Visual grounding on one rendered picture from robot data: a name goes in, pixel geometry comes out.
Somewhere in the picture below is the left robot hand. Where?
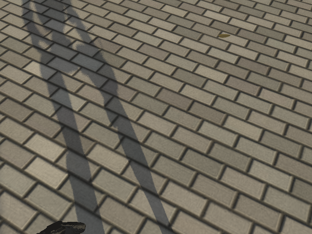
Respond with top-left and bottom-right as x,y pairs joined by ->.
36,220 -> 86,234

